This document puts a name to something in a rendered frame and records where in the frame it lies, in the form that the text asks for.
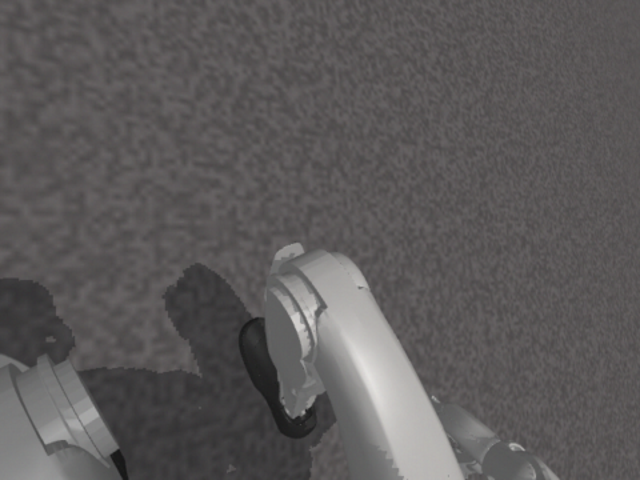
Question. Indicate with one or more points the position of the right robot arm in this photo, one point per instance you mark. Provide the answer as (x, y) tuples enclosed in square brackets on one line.
[(507, 460)]

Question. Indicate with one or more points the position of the right robot hand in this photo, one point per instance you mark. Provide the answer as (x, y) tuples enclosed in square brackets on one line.
[(472, 436)]

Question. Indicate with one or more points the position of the right robot foot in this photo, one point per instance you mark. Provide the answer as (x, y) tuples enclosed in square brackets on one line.
[(255, 355)]

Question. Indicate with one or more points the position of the left robot foot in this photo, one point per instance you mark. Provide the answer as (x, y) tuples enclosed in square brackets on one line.
[(120, 464)]

